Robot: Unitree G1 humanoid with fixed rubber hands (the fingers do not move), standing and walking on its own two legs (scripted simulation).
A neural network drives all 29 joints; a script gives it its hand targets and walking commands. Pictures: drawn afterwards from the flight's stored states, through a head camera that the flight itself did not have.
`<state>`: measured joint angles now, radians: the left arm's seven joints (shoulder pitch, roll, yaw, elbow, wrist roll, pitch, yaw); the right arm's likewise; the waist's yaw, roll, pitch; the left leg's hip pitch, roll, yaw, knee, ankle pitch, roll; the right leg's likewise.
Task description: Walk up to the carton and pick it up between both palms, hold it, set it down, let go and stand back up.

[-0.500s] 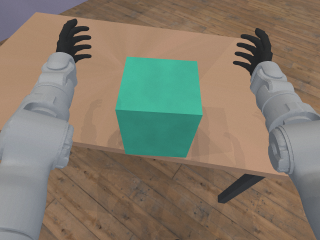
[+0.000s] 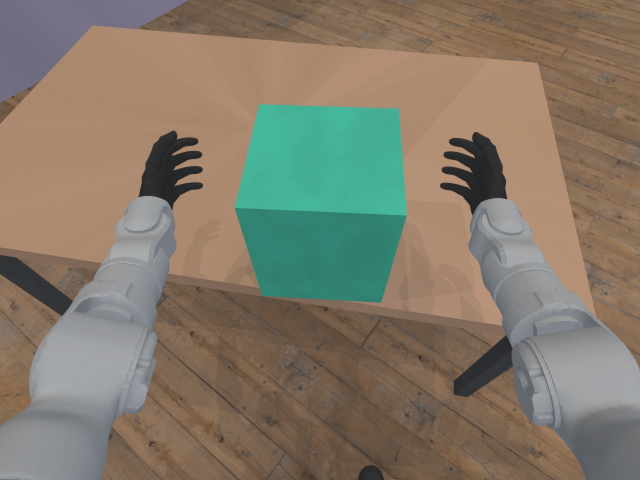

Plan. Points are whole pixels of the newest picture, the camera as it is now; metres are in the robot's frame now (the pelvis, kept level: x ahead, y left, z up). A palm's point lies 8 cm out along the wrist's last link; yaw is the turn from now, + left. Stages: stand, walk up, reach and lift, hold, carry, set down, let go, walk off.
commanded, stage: set down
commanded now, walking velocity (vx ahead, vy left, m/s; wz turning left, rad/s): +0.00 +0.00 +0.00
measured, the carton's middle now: (324, 210) +0.52 -0.01 -0.03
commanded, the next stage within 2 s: none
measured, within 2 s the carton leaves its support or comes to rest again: neither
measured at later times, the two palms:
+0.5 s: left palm (160, 254) +0.41 +0.22 +0.03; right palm (479, 249) +0.40 -0.21 +0.02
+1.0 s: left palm (156, 316) +0.34 +0.23 -0.02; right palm (479, 303) +0.34 -0.21 -0.02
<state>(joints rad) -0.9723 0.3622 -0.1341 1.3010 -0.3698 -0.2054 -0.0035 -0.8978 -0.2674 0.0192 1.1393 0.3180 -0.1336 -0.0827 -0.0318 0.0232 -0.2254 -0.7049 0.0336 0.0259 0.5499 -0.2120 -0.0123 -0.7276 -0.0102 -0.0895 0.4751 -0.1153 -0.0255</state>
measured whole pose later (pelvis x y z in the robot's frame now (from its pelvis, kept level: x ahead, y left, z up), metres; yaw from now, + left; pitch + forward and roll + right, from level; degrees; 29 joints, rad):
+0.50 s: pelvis +0.00 +0.00 -0.01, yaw +1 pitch +19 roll +0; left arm -0.78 0.32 -0.14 1.33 -0.38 -0.37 -0.02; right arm -0.73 -0.24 0.09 1.17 0.38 -0.27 -0.09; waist -0.03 0.02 -0.20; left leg -0.71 0.02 0.02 0.64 -0.26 -0.01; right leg -0.74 -0.03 -0.09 0.60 -0.18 -0.02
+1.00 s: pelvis +0.00 +0.00 -0.02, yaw +1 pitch +16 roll -1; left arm -0.48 0.29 -0.09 1.18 -0.29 -0.50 -0.03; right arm -0.51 -0.20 0.05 1.20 0.34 -0.48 -0.06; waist -0.04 0.02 -0.18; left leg -0.69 0.03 0.00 0.75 -0.33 -0.02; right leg -0.71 -0.03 -0.11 0.69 -0.25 -0.02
